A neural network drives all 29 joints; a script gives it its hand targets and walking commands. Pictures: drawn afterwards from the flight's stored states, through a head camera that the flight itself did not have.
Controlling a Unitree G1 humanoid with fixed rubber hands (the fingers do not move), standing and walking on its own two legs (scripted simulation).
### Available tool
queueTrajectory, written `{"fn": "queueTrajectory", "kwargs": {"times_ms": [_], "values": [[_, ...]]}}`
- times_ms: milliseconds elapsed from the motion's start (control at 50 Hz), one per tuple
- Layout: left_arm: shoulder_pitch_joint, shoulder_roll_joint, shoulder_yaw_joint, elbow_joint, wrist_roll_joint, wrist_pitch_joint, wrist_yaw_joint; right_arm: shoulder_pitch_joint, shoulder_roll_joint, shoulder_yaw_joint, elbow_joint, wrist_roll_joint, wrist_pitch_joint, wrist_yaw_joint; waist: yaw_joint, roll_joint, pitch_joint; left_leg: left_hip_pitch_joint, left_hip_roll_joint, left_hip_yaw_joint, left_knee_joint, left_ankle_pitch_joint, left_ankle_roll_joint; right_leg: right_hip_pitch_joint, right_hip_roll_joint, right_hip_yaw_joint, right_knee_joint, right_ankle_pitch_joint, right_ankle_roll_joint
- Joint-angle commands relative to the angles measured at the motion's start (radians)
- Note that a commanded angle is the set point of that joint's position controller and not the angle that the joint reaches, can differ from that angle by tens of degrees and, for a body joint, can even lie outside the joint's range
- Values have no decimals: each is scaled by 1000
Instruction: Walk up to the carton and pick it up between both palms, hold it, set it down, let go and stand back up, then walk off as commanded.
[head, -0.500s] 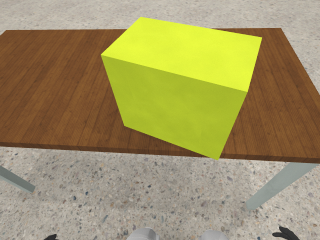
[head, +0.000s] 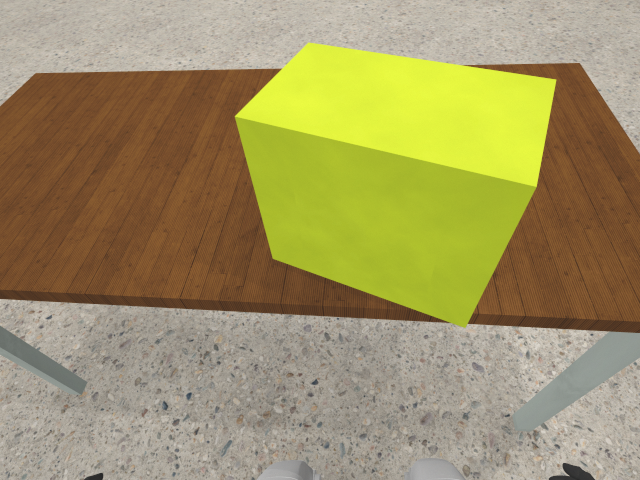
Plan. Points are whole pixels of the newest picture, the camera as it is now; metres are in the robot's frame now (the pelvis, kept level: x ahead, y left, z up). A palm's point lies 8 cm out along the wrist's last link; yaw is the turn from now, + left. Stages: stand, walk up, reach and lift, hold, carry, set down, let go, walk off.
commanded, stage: walk up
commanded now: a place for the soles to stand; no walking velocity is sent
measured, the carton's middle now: (387, 186) +0.46 -0.05 +0.10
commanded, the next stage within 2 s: none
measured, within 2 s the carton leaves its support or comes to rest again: neither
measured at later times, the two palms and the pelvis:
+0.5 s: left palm out of the picture +0.08 +0.37 -0.08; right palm out of the picture +0.10 -0.27 -0.10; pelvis +0.01 +0.03 +0.00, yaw -1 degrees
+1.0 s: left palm out of the picture +0.11 +0.36 -0.07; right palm out of the picture +0.12 -0.28 -0.12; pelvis +0.02 +0.03 -0.01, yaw -2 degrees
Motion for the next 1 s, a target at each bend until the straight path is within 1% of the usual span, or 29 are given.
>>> {"fn": "queueTrajectory", "kwargs": {"times_ms": [0, 60, 100, 120, 140, 160, 180, 220, 280, 300, 320, 340, 360, 380, 420, 480, 540, 600, 620, 660, 680, 700, 720, 740, 840, 880, 920, 940, 980], "values": [[50, 211, 83, -6, -5, -14, -11, -47, -277, -142, -85, -28, -31, 1, -47, 77, 19, -51, 246, -330, -541, 83, 198, -166, 5, -59, 38, 5, -55], [80, 203, 94, -21, -24, -24, -5, -59, -275, -136, -89, -42, -14, 10, -41, 141, -27, 42, 194, -260, -440, 204, 191, -109, -2, -80, -265, 50, -34], [227, 188, 94, 52, -19, -49, 11, -122, -243, -131, -129, -17, 0, 14, 56, 72, -148, 23, 144, -126, -125, 478, 140, 121, 18, -89, -520, 254, -46], [322, 262, 114, 72, -13, -58, 23, -124, -211, -122, -160, -13, -7, 11, 82, -104, -262, -63, 54, -40, 131, 442, 72, 274, -44, 95, -579, 419, -81], [304, 347, 138, 38, 8, -63, 33, -117, -133, -100, -189, -6, -5, 7, 75, -250, -213, -312, -25, 7, 275, 119, -22, 333, -255, 473, -585, 645, -184], [241, 377, 133, 17, -8, -49, 32, -127, -196, -109, -172, -29, 7, -6, 56, -108, -241, -353, -12, -103, 266, -185, -20, 304, -385, 670, -593, 612, -331], [160, 384, 128, -10, -12, -47, 37, -147, -233, -119, -143, -25, 18, -10, 53, -56, -187, -279, 27, -123, 281, -216, -38, 185, -405, 690, -589, 587, -363], [99, 309, 112, -20, 6, -47, 38, -130, -207, -120, -125, -13, 11, -3, 13, -118, -101, -221, 48, -100, 152, -195, -17, 78, -314, 505, -509, 691, -332], [-8, 274, 106, -46, 4, -35, 24, -5, -229, -142, -73, -15, -1, 1, -61, -245, -132, -43, 30, -86, 32, -2, 15, -85, -252, 420, -460, 622, -281], [-74, 275, 88, -53, -3, -27, 24, 37, -239, -151, -54, -22, -6, 5, -104, -209, -148, 92, 22, -117, -110, 52, 29, -169, -223, 414, -401, 575, -254], [-88, 224, 81, -53, -5, -19, 23, 108, -247, -153, -22, -31, -16, 1, -143, -133, -183, 217, 22, -144, -260, 108, 18, -237, -137, 255, -265, 515, -177], [-72, 135, 55, -53, -17, -11, 21, 138, -327, -172, -15, -42, -24, -11, -171, 103, -167, 269, 225, -443, -544, 127, 25, -388, 41, 50, 26, 262, -80], [-50, 142, 56, -66, -19, -2, 25, 49, -339, -169, -40, -26, -36, -11, -92, 46, -78, 152, 348, -503, -586, 207, 89, -392, 82, 4, 49, -19, -50], [-9, 203, 66, -17, -21, 10, 27, -12, -343, -158, -50, -15, -35, -9, -83, 22, -77, 126, 363, -522, -607, 122, 111, -353, 54, 51, 89, -46, -51], [-12, 204, 78, -17, -9, 15, 3, -55, -308, -153, -52, -27, -47, -21, -62, 8, 12, 38, 305, -460, -631, 27, 45, -330, 32, 71, 98, 23, -65], [-13, 202, 82, 13, -22, 15, -15, -76, -305, -153, -65, -18, -47, -18, -58, 53, 50, 5, 263, -379, -664, -169, 47, -293, 13, 54, 73, 99, -62], [-17, 197, 79, -4, -13, 21, -16, -15, -307, -153, -58, -25, -52, -17, -85, 135, -14, 181, 238, -359, -572, 116, 22, -322, 11, 41, 14, 112, -38], [-6, 191, 70, -13, -20, 4, -15, 23, -305, -148, -55, -26, -49, -18, -82, 166, -68, 234, 263, -228, -448, 439, 105, -265, -7, -40, -144, 39, -32], [22, 192, 80, -8, -27, -14, -7, 8, -269, -131, -63, -34, -44, -16, -52, 198, -135, 229, 215, -198, -365, 627, 163, -187, 4, -77, -188, 78, -35], [157, 171, 86, 42, -24, -27, 0, -80, -251, -125, -96, -20, -21, -6, 20, 170, -172, 83, 151, -75, -188, 642, 131, 71, 45, -146, -401, 282, -33], [200, 198, 101, 57, -14, -38, 12, -130, -211, -107, -127, 3, -16, -6, 64, 81, -201, -5, 111, -18, -18, 623, 87, 163, 57, -92, -469, 407, -57], [311, 287, 129, 69, 4, -45, 23, -122, -188, -106, -158, 11, -21, -6, 91, -149, -263, -162, 29, 7, 229, 392, 22, 288, -80, 177, -482, 588, -116], [245, 338, 129, 25, 10, -38, 23, -60, -134, -84, -161, 16, -13, -12, 45, -274, -252, -301, -70, 0, 319, -90, -37, 329, -280, 611, -556, 764, -244], [177, 359, 113, 13, -9, -35, 18, -97, -187, -104, -158, -12, 11, -24, 31, -91, -248, -222, -10, -155, 288, -261, -30, 175, -383, 749, -595, 593, -348], [-30, 304, 90, -40, 9, -16, 17, 4, -222, -125, -66, 0, 6, -11, -35, -264, -154, 19, 27, -81, 56, 12, -2, -136, -244, 490, -502, 470, -286], [-118, 230, 82, -54, -1, -2, 7, 91, -201, -146, -2, -15, -11, -8, -132, -205, -125, 193, 12, -119, -263, 29, -5, -263, -168, 345, -368, 409, -191], [-91, 131, 47, -55, -30, 7, 9, 22, -328, -157, -24, -21, -24, -21, -100, 87, -58, 116, 263, -476, -579, -12, 75, -336, 86, 41, -49, 167, -67], [-75, 190, 58, -44, -27, 16, 13, -25, -341, -146, -45, -16, -30, -20, -72, -30, -56, 57, 367, -520, -611, 24, 131, -287, 63, 56, -2, -27, -58], [-46, 191, 77, -13, -22, 16, 1, -133, -307, -131, -62, -25, -38, -20, -24, 29, 7, -67, 309, -417, -579, 23, 116, -195, 20, 30, 9, -7, -55]]}}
